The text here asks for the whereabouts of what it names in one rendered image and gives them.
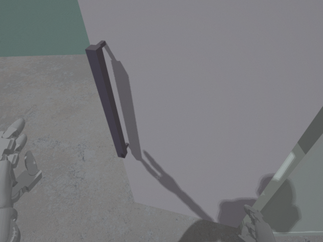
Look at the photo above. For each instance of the fridge door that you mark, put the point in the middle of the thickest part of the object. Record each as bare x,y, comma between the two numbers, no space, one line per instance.
212,95

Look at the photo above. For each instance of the robot right hand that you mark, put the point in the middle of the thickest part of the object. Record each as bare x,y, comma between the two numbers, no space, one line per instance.
261,232

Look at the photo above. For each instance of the left robot forearm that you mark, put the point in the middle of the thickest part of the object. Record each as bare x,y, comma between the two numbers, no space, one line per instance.
9,231

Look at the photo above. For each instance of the handle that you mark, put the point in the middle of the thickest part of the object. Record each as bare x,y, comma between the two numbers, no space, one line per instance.
102,81

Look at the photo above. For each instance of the robot left hand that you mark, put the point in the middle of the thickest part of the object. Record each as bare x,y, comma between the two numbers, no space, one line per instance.
10,147

